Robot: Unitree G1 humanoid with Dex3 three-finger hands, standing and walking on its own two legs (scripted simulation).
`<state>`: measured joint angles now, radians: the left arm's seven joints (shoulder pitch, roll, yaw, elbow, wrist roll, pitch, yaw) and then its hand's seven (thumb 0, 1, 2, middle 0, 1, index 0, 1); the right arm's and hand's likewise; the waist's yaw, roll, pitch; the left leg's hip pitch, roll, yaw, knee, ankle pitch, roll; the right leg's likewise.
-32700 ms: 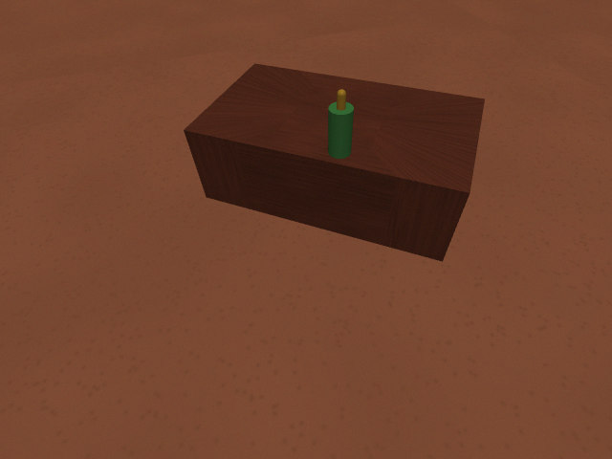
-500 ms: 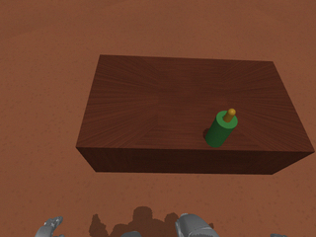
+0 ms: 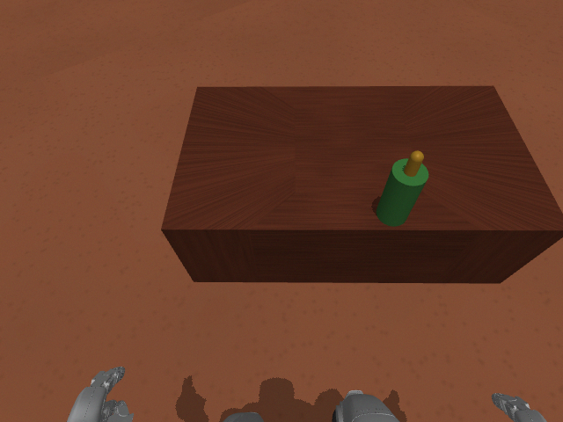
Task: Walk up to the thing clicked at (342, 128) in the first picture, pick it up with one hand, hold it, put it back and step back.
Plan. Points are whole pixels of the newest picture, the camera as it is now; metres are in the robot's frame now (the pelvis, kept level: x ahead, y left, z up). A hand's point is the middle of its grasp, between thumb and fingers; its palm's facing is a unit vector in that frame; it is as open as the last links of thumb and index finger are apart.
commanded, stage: step back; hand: right
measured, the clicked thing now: (403, 186) +0.66 -0.28 -0.23
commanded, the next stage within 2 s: none
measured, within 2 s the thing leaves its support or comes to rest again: neither
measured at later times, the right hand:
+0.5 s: hand out of the picture -0.06 -0.32 -0.14, palm faces +0.06 +0.92 -0.40, open 7.4 cm
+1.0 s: hand out of the picture -0.21 -0.31 -0.12, palm faces -0.01 +0.91 -0.42, open 7.4 cm
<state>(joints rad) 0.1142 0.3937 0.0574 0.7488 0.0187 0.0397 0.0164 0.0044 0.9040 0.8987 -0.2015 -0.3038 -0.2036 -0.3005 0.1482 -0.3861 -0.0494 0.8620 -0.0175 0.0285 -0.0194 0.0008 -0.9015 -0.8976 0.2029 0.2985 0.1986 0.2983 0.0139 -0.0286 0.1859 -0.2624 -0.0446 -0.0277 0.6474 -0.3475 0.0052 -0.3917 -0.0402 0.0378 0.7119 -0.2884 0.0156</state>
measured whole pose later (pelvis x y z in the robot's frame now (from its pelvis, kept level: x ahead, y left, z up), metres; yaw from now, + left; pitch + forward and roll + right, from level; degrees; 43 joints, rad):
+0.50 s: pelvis -0.15 -0.03 +0.01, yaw -5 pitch -2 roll +2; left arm 0.23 0.35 0.06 0.85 0.04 0.05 -0.01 0.01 0.91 0.90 -0.20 -0.30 -0.20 -0.30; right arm 0.14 -0.42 -0.06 0.84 0.00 0.06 -0.03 0.00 -0.90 -0.90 0.20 0.30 0.20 0.30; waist 0.03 0.02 0.14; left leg -0.54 -0.09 -0.13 1.06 -0.46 -0.01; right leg -0.27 -0.01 0.05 0.66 -0.36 -0.01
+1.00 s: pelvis -0.33 -0.04 +0.01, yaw -4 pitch -2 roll +0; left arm 0.17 0.39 0.06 0.85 0.02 0.05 0.01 0.00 0.91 0.90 -0.20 -0.30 -0.20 -0.30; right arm 0.10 -0.38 -0.04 0.81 -0.04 0.04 -0.01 0.00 -0.90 -0.90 0.21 0.30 0.20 0.30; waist 0.02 -0.01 0.16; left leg -0.39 0.05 0.02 0.60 -0.18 0.00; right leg -0.30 0.03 0.07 0.87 -0.51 0.01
